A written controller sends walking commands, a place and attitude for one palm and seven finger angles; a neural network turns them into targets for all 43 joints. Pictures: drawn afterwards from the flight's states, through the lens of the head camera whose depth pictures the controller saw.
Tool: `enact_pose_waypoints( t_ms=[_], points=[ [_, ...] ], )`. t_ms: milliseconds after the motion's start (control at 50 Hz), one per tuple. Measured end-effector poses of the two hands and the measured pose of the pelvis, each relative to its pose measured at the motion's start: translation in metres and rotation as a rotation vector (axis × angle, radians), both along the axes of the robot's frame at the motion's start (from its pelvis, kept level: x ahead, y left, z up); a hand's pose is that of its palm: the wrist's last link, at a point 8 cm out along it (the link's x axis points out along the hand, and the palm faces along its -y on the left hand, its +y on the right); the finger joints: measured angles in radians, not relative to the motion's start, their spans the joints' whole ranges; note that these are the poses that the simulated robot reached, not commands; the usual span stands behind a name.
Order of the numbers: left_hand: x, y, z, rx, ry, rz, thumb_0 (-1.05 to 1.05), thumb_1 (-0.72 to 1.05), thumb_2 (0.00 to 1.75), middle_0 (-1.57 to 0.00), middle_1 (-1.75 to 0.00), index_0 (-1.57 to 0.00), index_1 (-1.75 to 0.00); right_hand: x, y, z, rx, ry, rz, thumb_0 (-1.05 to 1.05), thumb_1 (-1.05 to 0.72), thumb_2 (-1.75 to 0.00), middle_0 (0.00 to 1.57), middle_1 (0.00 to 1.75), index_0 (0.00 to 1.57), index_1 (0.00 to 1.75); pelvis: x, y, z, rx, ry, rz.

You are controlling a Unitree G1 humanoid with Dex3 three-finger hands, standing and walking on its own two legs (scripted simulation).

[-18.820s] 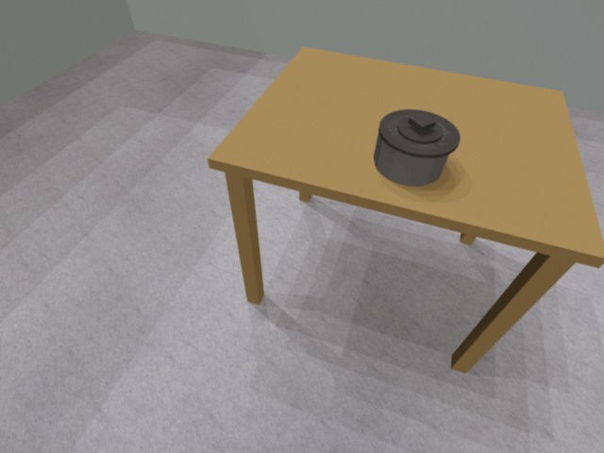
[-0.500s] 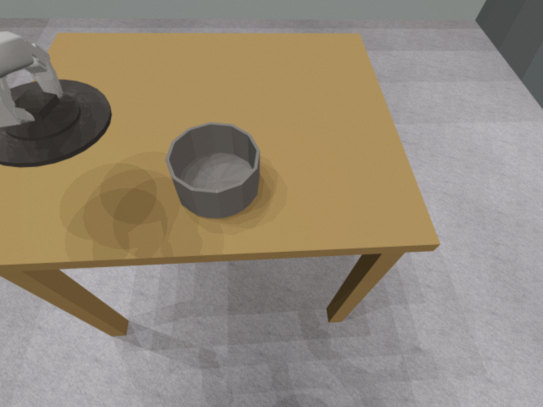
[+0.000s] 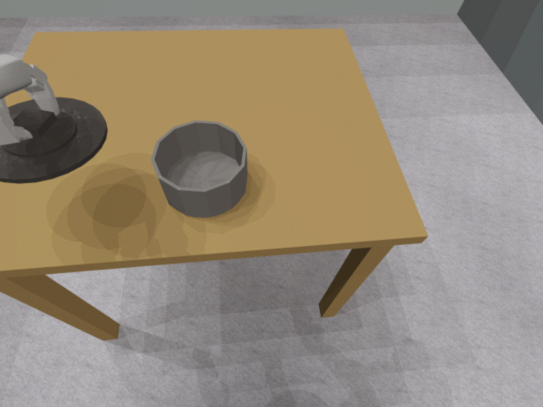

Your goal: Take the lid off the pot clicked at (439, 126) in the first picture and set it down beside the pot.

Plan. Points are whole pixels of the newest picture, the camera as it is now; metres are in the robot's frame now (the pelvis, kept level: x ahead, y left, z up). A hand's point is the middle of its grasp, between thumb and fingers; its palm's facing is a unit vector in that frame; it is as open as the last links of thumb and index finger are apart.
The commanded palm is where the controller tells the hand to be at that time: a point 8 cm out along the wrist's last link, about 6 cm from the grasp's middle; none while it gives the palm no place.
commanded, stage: lower the lid onto the table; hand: left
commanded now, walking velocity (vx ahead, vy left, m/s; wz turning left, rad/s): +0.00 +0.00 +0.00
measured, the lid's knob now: (33, 122) +0.49 +0.33 +0.12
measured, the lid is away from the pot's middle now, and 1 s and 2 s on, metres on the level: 0.22 0.22 0.22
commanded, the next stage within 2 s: none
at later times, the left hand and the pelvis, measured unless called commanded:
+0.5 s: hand (26, 144) +0.45 +0.33 +0.12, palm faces -0.44 -0.11 -0.89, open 7.7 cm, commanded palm +0.49 +0.34 +0.19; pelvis +0.00 -0.01 +0.00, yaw -1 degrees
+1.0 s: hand (36, 155) +0.46 +0.33 +0.08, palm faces -0.46 -0.11 -0.88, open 7.7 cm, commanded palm +0.50 +0.34 +0.15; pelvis +0.00 +0.00 -0.01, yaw -1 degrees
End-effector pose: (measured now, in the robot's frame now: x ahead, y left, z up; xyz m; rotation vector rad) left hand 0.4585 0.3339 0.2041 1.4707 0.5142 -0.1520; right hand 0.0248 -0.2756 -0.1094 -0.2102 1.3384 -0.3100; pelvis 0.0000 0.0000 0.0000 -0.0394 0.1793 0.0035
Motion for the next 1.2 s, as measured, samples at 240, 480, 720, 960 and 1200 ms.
enact_pose_waypoints(
  t_ms=[240, 480, 720, 960, 1200],
  points=[
    [-0.003, -0.004, -0.009, -0.005, -0.002, -0.008, 0.02, 0.35, 0.82, -0.84, -1.12, -0.53, -0.88, -0.009, -0.006, 0.0, -0.007, 0.013, -0.016, 0.0, -0.9, -0.9, 0.2, 0.3, 0.2, 0.3, -0.002, -0.003, -0.001, 0.001, 0.003, -0.002],
    [-0.005, -0.006, -0.03, -0.011, 0.036, -0.018, 0.02, 0.35, 0.82, -0.84, -1.12, -0.53, -0.88, -0.008, -0.008, 0.0, -0.029, -0.006, -0.024, 0.0, -0.9, -0.9, 0.2, 0.3, 0.2, 0.3, -0.003, -0.005, -0.003, -0.001, 0.012, -0.01],
    [-0.001, 0.001, -0.045, -0.006, 0.051, -0.018, 0.02, 0.35, 0.82, -0.84, -1.12, -0.53, -0.88, -0.02, -0.009, 0.001, -0.046, 0.035, -0.041, 0.0, -0.9, -0.9, 0.2, 0.3, 0.2, 0.3, -0.001, -0.003, -0.005, -0.005, 0.032, -0.013],
    [0.004, 0.003, -0.062, -0.012, 0.065, -0.046, 0.02, 0.35, 0.82, -0.84, -1.12, -0.53, -0.88, -0.03, -0.003, 0.0, -0.056, 0.07, -0.054, 0.0, -0.9, -0.89, 0.2, 0.3, 0.2, 0.3, 0.001, 0.002, -0.008, -0.01, 0.055, -0.015],
    [0.009, 0.0, -0.08, -0.001, 0.094, -0.05, 0.02, 0.35, 0.82, -0.84, -1.12, -0.52, -0.88, -0.036, 0.002, -0.002, -0.054, 0.081, -0.067, 0.0, -0.9, -0.89, 0.2, 0.3, 0.2, 0.3, -0.001, 0.005, -0.011, -0.013, 0.075, -0.02]
  ],
)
